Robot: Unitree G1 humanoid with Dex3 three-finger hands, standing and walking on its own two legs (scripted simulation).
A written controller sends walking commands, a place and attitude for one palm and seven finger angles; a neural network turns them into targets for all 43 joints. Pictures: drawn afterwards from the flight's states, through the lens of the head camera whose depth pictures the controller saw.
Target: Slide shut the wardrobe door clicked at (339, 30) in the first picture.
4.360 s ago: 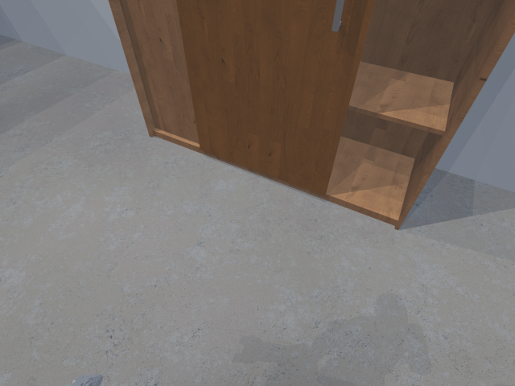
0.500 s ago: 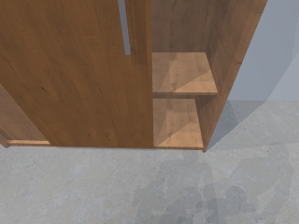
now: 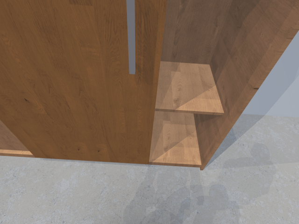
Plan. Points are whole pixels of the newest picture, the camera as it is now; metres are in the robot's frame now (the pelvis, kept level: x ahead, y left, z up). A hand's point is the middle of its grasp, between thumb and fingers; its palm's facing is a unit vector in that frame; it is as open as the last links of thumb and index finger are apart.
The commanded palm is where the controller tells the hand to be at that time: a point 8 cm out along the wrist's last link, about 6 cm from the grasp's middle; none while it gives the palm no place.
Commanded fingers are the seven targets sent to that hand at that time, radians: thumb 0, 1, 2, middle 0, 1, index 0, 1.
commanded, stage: take the last steps up to it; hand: left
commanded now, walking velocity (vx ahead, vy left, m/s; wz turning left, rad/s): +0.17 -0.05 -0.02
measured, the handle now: (132, 31) +0.57 +0.10 +0.23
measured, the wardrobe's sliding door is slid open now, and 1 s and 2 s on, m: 0.37 0.37 0.37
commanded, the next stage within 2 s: come to a stop and stand still in 0.06 s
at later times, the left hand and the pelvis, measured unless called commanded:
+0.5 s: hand (103, 214) +0.17 +0.15 -0.15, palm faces +0.08 -0.97 -0.24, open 7.3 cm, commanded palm none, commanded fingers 0.00 0.90 0.90 -0.20 -0.30 -0.20 -0.30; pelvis +0.09 -0.03 +0.01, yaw +3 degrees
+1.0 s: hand out of the picture +0.03 +0.21 -0.17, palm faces +0.05 -0.98 -0.17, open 7.4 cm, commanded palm none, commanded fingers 0.00 0.90 0.90 -0.20 -0.30 -0.20 -0.30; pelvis +0.07 +0.02 +0.02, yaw +0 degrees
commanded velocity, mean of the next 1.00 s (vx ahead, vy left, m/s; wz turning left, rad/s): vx -0.04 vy -0.03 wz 0.00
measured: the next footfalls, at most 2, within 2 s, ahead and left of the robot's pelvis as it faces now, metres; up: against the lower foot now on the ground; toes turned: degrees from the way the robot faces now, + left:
right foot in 0.26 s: +0.18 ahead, -0.14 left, +0.00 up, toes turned -7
left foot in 0.66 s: +0.13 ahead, +0.10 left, +0.00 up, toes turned +4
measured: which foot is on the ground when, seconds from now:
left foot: down 0.00-0.26, up 0.28-0.64, down 0.66-1.00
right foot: up 0.00-0.24, down 0.26-0.68, up 0.70-1.00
